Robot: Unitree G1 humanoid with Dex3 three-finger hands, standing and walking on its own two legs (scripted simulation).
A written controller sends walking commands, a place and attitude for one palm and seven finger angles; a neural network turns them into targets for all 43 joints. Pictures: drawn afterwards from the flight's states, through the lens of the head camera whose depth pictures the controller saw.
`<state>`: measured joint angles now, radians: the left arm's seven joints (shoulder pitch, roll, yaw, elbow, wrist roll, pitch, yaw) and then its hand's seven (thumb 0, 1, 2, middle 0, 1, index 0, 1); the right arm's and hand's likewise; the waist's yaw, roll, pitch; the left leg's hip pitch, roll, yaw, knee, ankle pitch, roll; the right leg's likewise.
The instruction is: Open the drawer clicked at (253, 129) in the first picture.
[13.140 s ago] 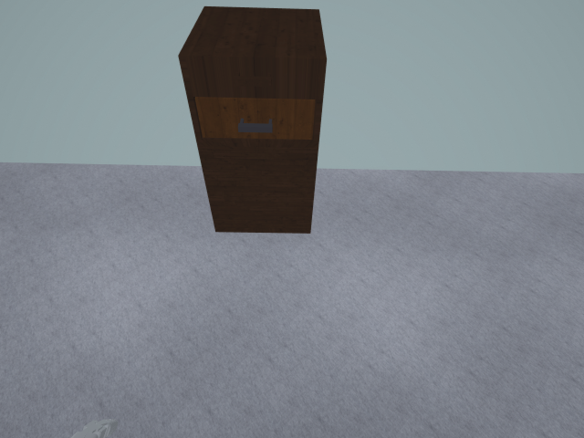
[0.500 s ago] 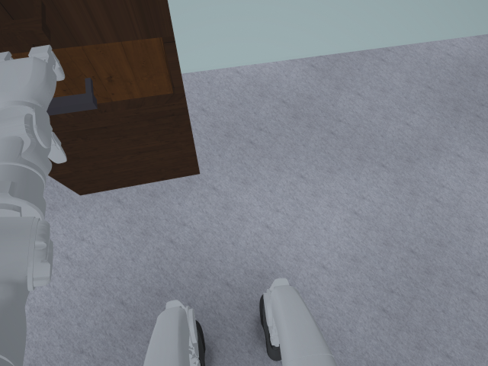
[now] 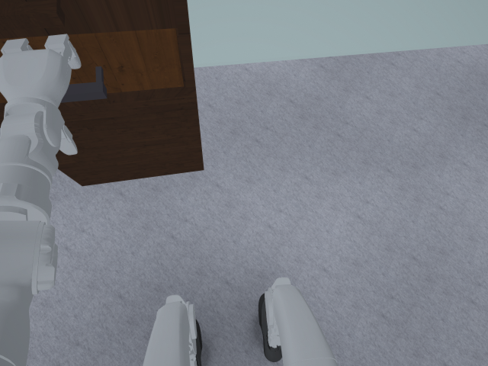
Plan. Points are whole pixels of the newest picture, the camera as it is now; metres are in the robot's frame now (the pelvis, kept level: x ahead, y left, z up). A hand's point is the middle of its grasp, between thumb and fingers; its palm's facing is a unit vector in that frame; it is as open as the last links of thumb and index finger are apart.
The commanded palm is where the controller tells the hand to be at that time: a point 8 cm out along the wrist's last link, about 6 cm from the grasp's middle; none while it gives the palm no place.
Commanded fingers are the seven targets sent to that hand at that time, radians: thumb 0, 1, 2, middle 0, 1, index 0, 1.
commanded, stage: lower the fingers behind the handle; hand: left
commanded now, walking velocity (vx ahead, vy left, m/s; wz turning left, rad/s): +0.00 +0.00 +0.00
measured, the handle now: (71, 83) +0.61 +0.26 -0.06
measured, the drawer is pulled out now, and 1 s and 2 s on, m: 0.00 0.00 0.00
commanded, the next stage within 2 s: close the thumb around the handle in 1.52 s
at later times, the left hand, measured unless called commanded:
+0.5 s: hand (62, 105) +0.55 +0.26 -0.04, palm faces +0.03 +0.00 -1.00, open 13.8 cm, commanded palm +0.54 +0.23 +0.00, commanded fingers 0.00 -0.50 0.30 -0.30 -1.20 -0.30 -1.20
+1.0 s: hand (74, 119) +0.55 +0.25 -0.08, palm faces -0.03 +0.01 -1.00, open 13.9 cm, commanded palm +0.54 +0.22 -0.03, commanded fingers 0.00 -0.50 0.30 -0.30 -1.20 -0.30 -1.20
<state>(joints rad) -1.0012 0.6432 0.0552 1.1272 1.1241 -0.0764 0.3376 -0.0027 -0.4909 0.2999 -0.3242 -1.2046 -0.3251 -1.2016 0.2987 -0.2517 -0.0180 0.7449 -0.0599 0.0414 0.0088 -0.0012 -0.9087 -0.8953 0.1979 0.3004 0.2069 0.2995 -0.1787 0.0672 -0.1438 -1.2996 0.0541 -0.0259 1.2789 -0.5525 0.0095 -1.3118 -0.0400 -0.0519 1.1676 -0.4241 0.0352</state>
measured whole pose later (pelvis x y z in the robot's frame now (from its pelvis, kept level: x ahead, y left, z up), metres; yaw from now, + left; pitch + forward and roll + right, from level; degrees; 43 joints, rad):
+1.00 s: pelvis -0.02 +0.00 -0.06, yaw -1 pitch +37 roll -5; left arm -1.06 0.71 0.08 1.16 1.18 -0.13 0.39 0.00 -0.49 0.30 -0.32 -1.21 -0.30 -1.22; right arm 0.30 -0.26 0.00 0.71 -0.08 0.03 0.02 0.00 -0.91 -0.90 0.20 0.30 0.21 0.30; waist -0.20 0.07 -0.16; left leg -1.56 0.06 -0.04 1.54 -0.63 0.01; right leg -1.58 -0.04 -0.05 1.43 -0.49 0.03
